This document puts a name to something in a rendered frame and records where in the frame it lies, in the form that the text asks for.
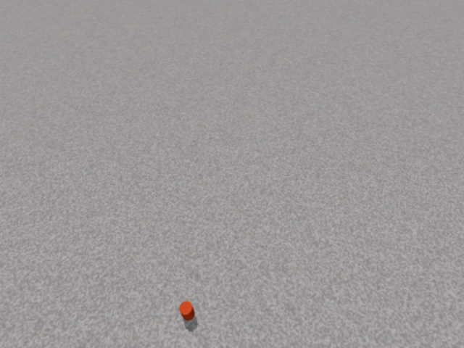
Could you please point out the can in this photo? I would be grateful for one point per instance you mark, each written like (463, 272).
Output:
(186, 310)

